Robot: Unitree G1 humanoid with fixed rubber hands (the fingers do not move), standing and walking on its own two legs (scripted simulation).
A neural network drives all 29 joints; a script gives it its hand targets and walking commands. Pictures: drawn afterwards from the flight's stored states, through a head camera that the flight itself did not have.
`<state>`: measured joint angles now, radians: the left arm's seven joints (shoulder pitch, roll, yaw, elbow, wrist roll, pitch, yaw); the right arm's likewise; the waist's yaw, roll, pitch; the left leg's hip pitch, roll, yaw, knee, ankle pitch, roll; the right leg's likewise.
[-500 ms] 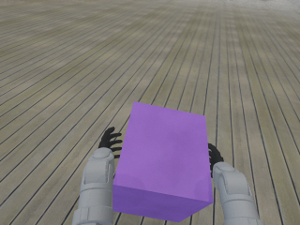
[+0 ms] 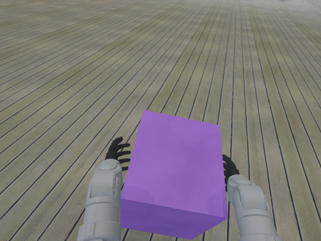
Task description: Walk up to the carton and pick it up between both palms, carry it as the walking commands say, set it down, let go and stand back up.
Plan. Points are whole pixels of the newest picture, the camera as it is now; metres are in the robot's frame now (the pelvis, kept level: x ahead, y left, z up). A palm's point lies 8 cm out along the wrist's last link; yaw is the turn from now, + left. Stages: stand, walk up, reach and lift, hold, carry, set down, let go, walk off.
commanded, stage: hold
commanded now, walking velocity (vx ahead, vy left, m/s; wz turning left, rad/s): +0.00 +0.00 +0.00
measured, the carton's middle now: (168, 177) +0.33 +0.00 -0.01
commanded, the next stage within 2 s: carry in 0.26 s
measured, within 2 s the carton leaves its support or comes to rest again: neither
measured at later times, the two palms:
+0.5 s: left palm (125, 164) +0.28 +0.11 +0.10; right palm (253, 183) +0.26 -0.19 +0.07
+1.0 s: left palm (153, 224) +0.14 +0.04 +0.11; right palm out of the picture +0.11 -0.26 +0.09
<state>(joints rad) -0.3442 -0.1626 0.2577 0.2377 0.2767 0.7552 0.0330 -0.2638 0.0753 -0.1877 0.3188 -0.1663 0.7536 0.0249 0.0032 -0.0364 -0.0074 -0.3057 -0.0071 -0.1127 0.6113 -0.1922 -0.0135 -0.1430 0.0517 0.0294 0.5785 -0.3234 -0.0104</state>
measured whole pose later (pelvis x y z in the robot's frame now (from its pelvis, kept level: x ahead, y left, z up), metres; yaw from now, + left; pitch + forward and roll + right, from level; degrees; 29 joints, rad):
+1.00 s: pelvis -0.13 -0.10 +0.00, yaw +0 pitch -2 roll +2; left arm -0.23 -0.15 0.17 -0.37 0.05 1.18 0.10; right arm -0.12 0.13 -0.12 -0.45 -0.04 1.27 -0.13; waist -0.02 -0.02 0.01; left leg -0.40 0.07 0.00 0.99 -0.40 -0.06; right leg -0.34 0.08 -0.05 0.58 -0.21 -0.12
